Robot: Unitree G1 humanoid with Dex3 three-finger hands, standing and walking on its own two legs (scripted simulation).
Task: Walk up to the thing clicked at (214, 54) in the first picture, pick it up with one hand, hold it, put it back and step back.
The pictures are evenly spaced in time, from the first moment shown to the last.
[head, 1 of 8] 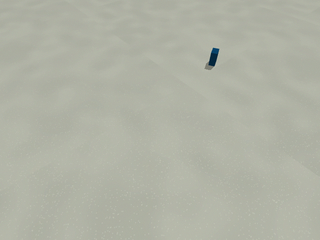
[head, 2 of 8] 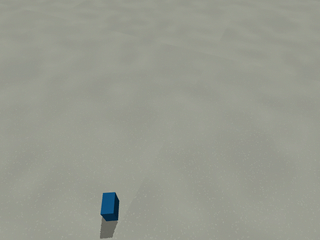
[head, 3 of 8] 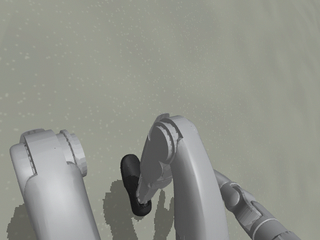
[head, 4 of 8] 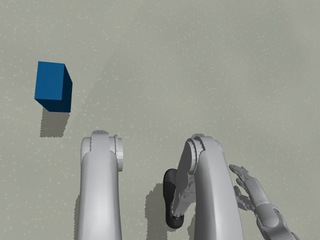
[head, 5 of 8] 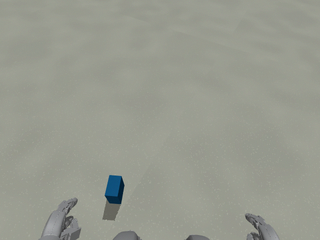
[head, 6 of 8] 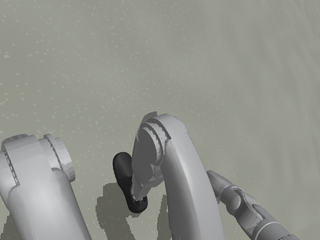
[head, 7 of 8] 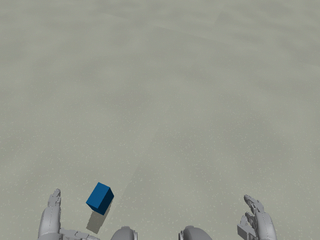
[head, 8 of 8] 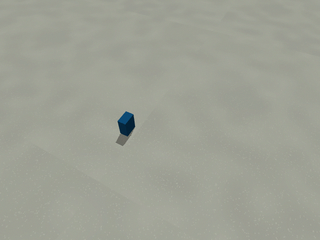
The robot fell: no
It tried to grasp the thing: yes
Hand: left
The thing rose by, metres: 0.02
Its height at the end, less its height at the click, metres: +0.00
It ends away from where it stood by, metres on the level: 0.04
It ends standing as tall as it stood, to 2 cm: yes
